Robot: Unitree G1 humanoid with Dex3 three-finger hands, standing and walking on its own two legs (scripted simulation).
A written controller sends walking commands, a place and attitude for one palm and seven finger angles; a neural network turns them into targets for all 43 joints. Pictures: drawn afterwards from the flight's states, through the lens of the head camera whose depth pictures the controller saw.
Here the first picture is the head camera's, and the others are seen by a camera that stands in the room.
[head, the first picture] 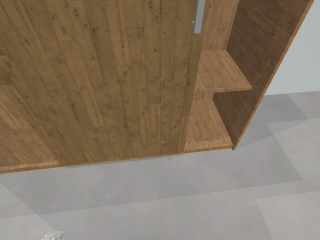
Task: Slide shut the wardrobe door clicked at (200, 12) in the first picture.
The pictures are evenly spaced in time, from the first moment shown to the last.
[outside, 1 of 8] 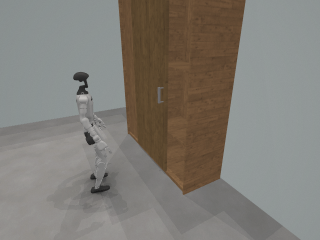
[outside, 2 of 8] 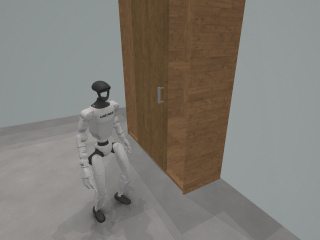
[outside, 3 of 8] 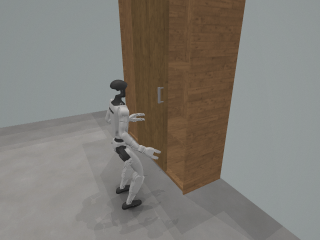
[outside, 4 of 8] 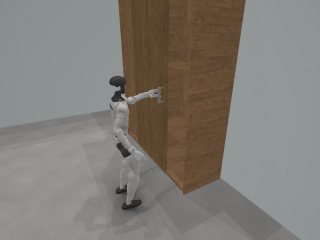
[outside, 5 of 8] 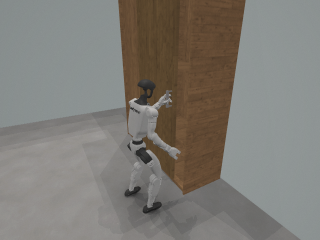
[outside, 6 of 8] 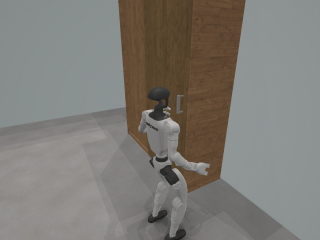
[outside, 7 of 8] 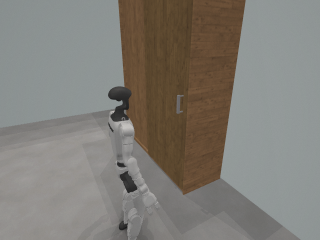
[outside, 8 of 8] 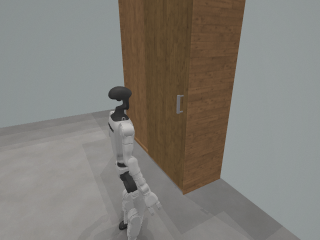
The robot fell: no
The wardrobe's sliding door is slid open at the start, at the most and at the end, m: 0.38 0.38 0.02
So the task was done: yes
